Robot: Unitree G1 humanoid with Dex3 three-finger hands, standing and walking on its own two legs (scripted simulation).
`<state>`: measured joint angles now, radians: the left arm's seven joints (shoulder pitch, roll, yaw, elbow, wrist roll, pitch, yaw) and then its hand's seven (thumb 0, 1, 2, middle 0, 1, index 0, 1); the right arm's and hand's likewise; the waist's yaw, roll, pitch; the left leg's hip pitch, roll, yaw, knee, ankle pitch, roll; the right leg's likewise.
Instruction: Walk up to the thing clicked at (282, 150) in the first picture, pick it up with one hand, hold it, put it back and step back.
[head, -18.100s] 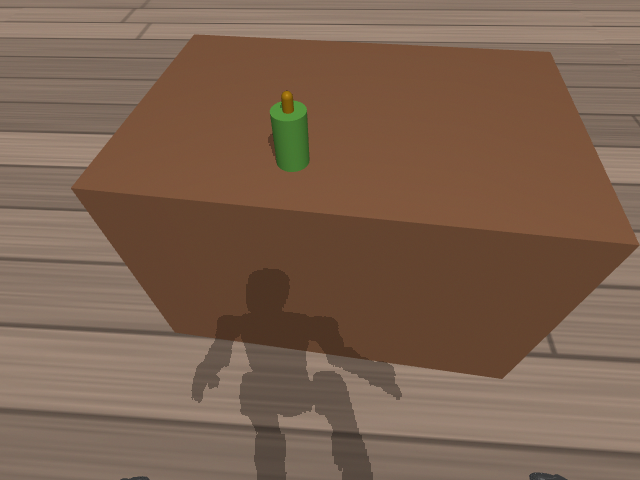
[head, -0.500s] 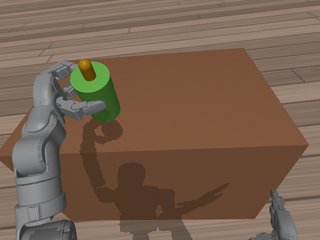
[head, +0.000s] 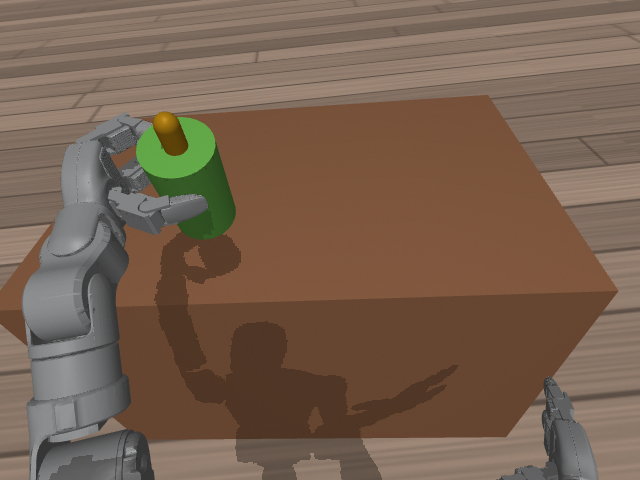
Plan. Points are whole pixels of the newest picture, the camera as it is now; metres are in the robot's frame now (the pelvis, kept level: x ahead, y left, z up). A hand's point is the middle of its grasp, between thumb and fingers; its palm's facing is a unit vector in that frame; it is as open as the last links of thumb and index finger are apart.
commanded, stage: hold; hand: left
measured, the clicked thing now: (188, 173) +0.35 +0.15 +0.25
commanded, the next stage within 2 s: crouch in 0.76 s
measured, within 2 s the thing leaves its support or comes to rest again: neither
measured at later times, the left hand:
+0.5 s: hand (165, 189) +0.35 +0.18 +0.23, palm faces +0.20 -0.98 -0.01, open 10.3 cm
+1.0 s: hand (179, 189) +0.35 +0.17 +0.23, palm faces +0.16 -0.99 +0.01, open 10.3 cm
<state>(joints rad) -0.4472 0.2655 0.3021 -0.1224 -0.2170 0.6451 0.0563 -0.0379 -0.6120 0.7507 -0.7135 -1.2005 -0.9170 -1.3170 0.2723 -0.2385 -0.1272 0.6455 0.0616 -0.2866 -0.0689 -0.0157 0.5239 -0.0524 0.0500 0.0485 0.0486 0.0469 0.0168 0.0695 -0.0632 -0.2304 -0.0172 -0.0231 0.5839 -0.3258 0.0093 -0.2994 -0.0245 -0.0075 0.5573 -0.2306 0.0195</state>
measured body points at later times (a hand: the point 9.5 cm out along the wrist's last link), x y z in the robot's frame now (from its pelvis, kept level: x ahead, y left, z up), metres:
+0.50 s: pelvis +0.00 +0.00 +0.00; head -0.03 -0.03 +0.45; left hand +0.33 +0.23 +0.24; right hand +0.16 -0.27 -0.07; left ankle -0.01 +0.11 -0.73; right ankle +0.04 -0.13 -0.73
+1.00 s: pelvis +0.00 +0.00 +0.00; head -0.03 -0.03 +0.45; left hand +0.34 +0.22 +0.23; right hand +0.16 -0.27 -0.07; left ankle -0.01 +0.11 -0.73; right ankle +0.04 -0.13 -0.73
